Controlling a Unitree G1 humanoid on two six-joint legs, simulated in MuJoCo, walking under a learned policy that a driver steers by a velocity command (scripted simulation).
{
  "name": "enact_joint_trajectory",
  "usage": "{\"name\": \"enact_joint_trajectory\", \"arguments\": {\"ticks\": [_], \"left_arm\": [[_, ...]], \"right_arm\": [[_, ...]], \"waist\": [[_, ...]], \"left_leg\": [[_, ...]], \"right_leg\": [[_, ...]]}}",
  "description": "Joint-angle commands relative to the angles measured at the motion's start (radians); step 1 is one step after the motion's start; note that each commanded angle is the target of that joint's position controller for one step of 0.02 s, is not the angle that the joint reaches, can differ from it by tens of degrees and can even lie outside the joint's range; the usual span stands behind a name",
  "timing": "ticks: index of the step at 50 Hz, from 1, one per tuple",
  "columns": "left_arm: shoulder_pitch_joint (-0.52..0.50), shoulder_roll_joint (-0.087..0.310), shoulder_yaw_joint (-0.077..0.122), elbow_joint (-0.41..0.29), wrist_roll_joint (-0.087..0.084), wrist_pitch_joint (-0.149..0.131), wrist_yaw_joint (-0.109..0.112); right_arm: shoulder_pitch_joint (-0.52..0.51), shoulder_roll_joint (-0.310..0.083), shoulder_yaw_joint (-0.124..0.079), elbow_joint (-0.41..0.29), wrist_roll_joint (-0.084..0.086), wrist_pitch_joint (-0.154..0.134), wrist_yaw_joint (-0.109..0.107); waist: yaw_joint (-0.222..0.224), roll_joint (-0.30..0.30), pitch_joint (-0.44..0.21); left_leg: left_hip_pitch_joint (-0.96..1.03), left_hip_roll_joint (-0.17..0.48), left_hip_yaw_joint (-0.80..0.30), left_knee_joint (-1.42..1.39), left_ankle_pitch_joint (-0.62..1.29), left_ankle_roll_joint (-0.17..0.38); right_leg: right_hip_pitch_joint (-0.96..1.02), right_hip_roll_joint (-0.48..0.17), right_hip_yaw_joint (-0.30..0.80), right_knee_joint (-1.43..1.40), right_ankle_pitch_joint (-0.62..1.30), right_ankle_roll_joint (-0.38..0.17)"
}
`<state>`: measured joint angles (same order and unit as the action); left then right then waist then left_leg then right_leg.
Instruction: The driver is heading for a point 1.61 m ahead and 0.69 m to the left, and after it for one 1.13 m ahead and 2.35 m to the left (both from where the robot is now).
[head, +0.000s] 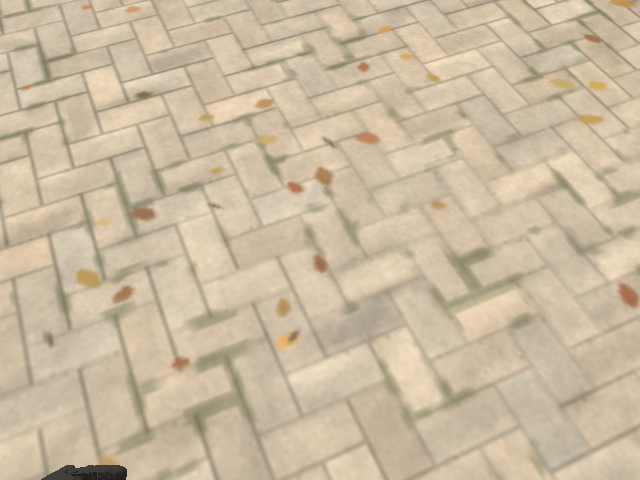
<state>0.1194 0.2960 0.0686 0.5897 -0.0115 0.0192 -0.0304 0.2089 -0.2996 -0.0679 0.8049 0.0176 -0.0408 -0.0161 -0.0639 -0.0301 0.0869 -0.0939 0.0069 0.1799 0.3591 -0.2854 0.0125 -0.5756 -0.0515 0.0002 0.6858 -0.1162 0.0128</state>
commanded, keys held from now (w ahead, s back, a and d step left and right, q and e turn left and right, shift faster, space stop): q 1.00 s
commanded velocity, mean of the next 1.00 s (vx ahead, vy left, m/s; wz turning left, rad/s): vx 0.03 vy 0.00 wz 0.34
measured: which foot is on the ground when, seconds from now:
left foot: down 0.00-0.06, up 0.08-0.46, down 0.48-1.00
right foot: up 0.00-0.04, down 0.06-0.48, up 0.50-1.00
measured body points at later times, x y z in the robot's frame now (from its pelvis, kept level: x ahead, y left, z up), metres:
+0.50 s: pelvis +0.07 +0.02 -0.02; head +0.09 +0.05 +0.43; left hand +0.21 +0.31 -0.12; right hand +0.19 -0.26 -0.12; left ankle +0.05 +0.11 -0.74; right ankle +0.13 -0.11 -0.74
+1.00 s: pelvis +0.09 +0.01 +0.00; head +0.12 +0.04 +0.45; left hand +0.12 +0.34 -0.10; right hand +0.34 -0.19 -0.09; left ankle +0.05 +0.11 -0.74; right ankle +0.16 -0.10 -0.73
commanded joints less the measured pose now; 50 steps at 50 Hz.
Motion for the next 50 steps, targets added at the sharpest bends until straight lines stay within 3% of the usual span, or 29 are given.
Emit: {"name": "enact_joint_trajectory", "arguments": {"ticks": [1, 2, 3, 4, 5, 6, 7, 8, 10, 11, 14, 19, 21, 23, 24, 25, 26, 27, 29, 30, 32, 38, 41, 45, 48, 50], "left_arm": [[0.009, 0.077, 0.030, -0.087, 0.006, -0.012, -0.010], [0.065, 0.087, 0.039, -0.072, 0.010, -0.017, -0.005], [0.127, 0.135, 0.054, -0.056, 0.016, -0.020, 0.010], [0.192, 0.216, 0.060, -0.064, 0.043, -0.020, 0.034], [0.141, 0.130, 0.015, -0.072, 0.057, -0.027, 0.035], [0.135, 0.047, -0.005, -0.057, 0.044, -0.028, 0.023], [0.084, 0.049, -0.010, -0.037, 0.034, -0.035, 0.017], [0.035, 0.066, -0.005, -0.023, 0.032, -0.036, 0.016], [-0.046, 0.096, 0.005, -0.005, 0.044, -0.037, 0.024], [-0.066, 0.106, 0.012, -0.001, 0.048, -0.036, 0.031], [-0.065, 0.113, 0.022, 0.024, 0.037, -0.027, 0.054], [-0.069, 0.105, 0.030, 0.067, 0.029, -0.010, 0.075], [-0.088, 0.113, 0.035, 0.078, 0.016, -0.003, 0.077], [-0.105, 0.107, 0.038, 0.095, -0.012, 0.006, 0.080], [-0.044, 0.074, 0.036, 0.119, -0.012, 0.011, 0.078], [-0.060, 0.031, 0.024, 0.077, 0.025, 0.013, 0.078], [-0.184, 0.061, 0.031, 0.048, 0.025, 0.008, 0.085], [-0.161, 0.078, 0.040, 0.058, 0.010, 0.007, 0.085], [-0.107, 0.101, 0.055, 0.102, 0.017, 0.008, 0.094], [-0.099, 0.103, 0.058, 0.110, 0.021, 0.007, 0.096], [-0.084, 0.083, 0.055, 0.116, 0.012, 0.000, 0.092], [-0.117, 0.069, 0.044, 0.114, 0.003, -0.014, 0.087], [-0.117, 0.075, 0.043, 0.119, 0.001, -0.022, 0.077], [-0.094, 0.090, 0.043, 0.127, -0.003, -0.041, 0.062], [-0.049, 0.100, 0.045, 0.139, -0.006, -0.057, 0.048], [0.020, 0.109, 0.051, 0.164, -0.005, -0.064, 0.040]], "right_arm": [[-0.036, -0.188, -0.045, -0.047, 0.024, -0.003, 0.000], [-0.043, -0.180, -0.040, -0.041, 0.030, -0.002, 0.001], [0.002, -0.147, -0.026, -0.025, 0.017, -0.007, 0.007], [0.027, -0.076, 0.006, -0.053, -0.038, -0.017, 0.018], [0.108, -0.029, 0.039, -0.028, -0.037, -0.011, 0.036], [0.055, -0.120, 0.010, 0.000, -0.004, 0.012, 0.041], [0.003, -0.116, 0.008, -0.019, 0.016, 0.024, 0.040], [-0.011, -0.104, 0.009, -0.007, 0.011, 0.037, 0.025], [0.037, -0.111, 0.003, 0.019, -0.005, 0.067, 0.002], [0.063, -0.111, -0.001, 0.027, -0.005, 0.074, -0.006], [0.039, -0.110, -0.008, 0.010, -0.002, 0.085, -0.018], [-0.013, -0.084, -0.008, -0.033, -0.005, 0.090, -0.008], [0.017, -0.082, -0.012, -0.033, -0.006, 0.089, 0.005], [0.096, -0.087, -0.020, -0.009, -0.014, 0.087, 0.019], [0.106, -0.138, -0.034, -0.014, -0.024, 0.083, 0.018], [0.077, -0.274, -0.063, -0.050, -0.025, 0.079, 0.000], [0.099, -0.269, -0.056, -0.065, -0.066, 0.056, 0.008], [0.057, -0.244, -0.049, -0.071, -0.070, 0.035, 0.011], [-0.034, -0.185, -0.040, -0.089, -0.018, 0.024, 0.002], [-0.042, -0.158, -0.030, -0.093, -0.007, 0.025, -0.006], [-0.010, -0.144, -0.025, -0.096, -0.008, 0.030, -0.014], [0.024, -0.177, -0.041, -0.107, -0.004, 0.048, -0.030], [0.000, -0.192, -0.048, -0.122, -0.006, 0.057, -0.027], [-0.040, -0.196, -0.051, -0.141, -0.006, 0.068, -0.018], [-0.076, -0.191, -0.050, -0.156, 0.002, 0.077, -0.017], [-0.112, -0.178, -0.045, -0.171, 0.016, 0.085, -0.024]], "waist": [[0.048, 0.117, -0.133], [0.086, 0.094, -0.158], [0.110, 0.026, -0.208], [0.109, -0.169, -0.332], [0.070, -0.220, -0.504], [0.111, -0.070, -0.462], [0.091, -0.072, -0.340], [0.075, -0.043, -0.273], [0.027, -0.084, -0.200], [0.018, -0.101, -0.191], [0.045, -0.102, -0.178], [0.063, -0.101, -0.162], [0.040, -0.103, -0.171], [-0.004, -0.074, -0.166], [0.013, 0.068, -0.126], [0.050, 0.370, -0.065], [-0.023, 0.302, -0.091], [0.012, 0.229, -0.097], [0.056, 0.151, -0.102], [0.062, 0.151, -0.119], [0.061, 0.142, -0.163], [0.030, 0.166, -0.154], [0.026, 0.181, -0.136], [0.028, 0.192, -0.151], [0.048, 0.198, -0.171], [0.093, 0.181, -0.175]], "left_leg": [[0.048, 0.260, -0.112, 0.064, 0.707, 0.141], [0.030, 0.232, -0.098, 0.158, 0.723, 0.118], [-0.037, 0.175, -0.063, 0.296, 0.629, 0.068], [-0.285, 0.101, -0.039, 0.566, 0.117, 0.002], [-0.372, 0.044, -0.193, 0.715, -0.448, -0.045], [-0.348, 0.083, -0.262, 0.737, -0.434, -0.065], [-0.396, 0.092, -0.254, 0.708, -0.419, -0.068], [-0.400, 0.102, -0.250, 0.654, -0.376, -0.078], [-0.263, 0.085, -0.221, 0.602, -0.243, -0.114], [-0.239, 0.069, -0.198, 0.596, -0.208, -0.123], [-0.270, 0.069, -0.177, 0.599, -0.166, -0.115], [-0.282, 0.081, -0.154, 0.511, -0.148, -0.072], [-0.228, 0.070, -0.129, 0.413, -0.107, -0.045], [-0.122, 0.029, -0.103, 0.199, 0.037, 0.008], [-0.075, 0.086, -0.244, 0.050, 0.197, 0.061], [-0.029, 0.338, -0.650, -0.042, 0.435, 0.222], [-0.085, 0.389, -0.732, -0.090, 0.458, 0.333], [-0.079, 0.345, -0.639, -0.077, 0.422, 0.303], [-0.033, 0.255, -0.529, -0.039, 0.376, 0.202], [-0.027, 0.235, -0.503, -0.030, 0.430, 0.189], [0.022, 0.215, -0.485, -0.015, 0.511, 0.193], [0.089, 0.194, -0.539, -0.010, 0.405, 0.199], [0.019, 0.178, -0.577, -0.008, 0.345, 0.208], [-0.016, 0.167, -0.646, 0.023, 0.415, 0.214], [-0.009, 0.149, -0.698, 0.067, 0.495, 0.196], [-0.066, 0.091, -0.685, 0.115, 0.397, 0.138]], "right_leg": [[0.153, 0.039, -0.023, -0.112, -0.044, -0.051], [0.258, 0.070, -0.036, -0.213, 0.028, -0.078], [0.425, 0.055, 0.000, -0.285, 0.283, -0.113], [0.727, -0.214, 0.281, -0.188, 0.862, -0.220], [0.794, -0.412, 0.484, -0.205, 0.886, -0.408], [0.688, -0.334, 0.381, -0.240, 0.704, -0.369], [0.617, -0.275, 0.290, -0.261, 0.579, -0.314], [0.541, -0.236, 0.242, -0.298, 0.440, -0.270], [0.334, -0.192, 0.143, -0.362, 0.319, -0.240], [0.304, -0.185, 0.113, -0.374, 0.283, -0.244], [0.316, -0.213, 0.090, -0.392, 0.154, -0.259], [0.360, -0.258, 0.073, -0.388, 0.063, -0.257], [0.371, -0.262, 0.050, -0.348, 0.096, -0.231], [0.336, -0.218, -0.016, -0.239, 0.049, -0.156], [0.247, -0.141, -0.100, -0.068, -0.091, -0.064], [-0.032, 0.041, -0.168, 0.180, -0.443, 0.052], [-0.068, 0.087, 0.004, 0.392, -0.575, 0.045], [-0.081, 0.064, 0.056, 0.464, -0.501, 0.028], [-0.107, 0.038, 0.076, 0.452, -0.347, 0.025], [-0.084, 0.039, 0.076, 0.462, -0.301, 0.035], [-0.065, 0.057, 0.077, 0.465, -0.246, 0.051], [-0.048, 0.067, 0.099, 0.211, -0.207, 0.084], [0.033, 0.078, 0.101, 0.112, -0.217, 0.089], [0.130, 0.097, 0.106, 0.013, -0.244, 0.079], [0.215, 0.105, 0.103, -0.122, -0.217, 0.059], [0.363, 0.089, 0.082, -0.344, -0.014, 0.032]]}}
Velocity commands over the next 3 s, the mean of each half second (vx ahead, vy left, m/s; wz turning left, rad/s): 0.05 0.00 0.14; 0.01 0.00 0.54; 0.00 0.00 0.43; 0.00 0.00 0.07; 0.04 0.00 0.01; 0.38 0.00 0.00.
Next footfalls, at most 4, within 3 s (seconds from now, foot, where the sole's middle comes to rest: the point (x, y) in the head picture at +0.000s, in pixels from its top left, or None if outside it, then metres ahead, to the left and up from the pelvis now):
0.06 right None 0.17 -0.12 -0.78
0.48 left None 0.09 0.12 -0.78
1.02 right None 0.19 -0.08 -0.78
1.44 left None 0.04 0.15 -0.78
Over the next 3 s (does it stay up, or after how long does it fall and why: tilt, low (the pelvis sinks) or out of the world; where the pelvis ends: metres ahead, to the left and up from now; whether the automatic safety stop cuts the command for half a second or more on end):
stays up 0.24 0.15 -0.02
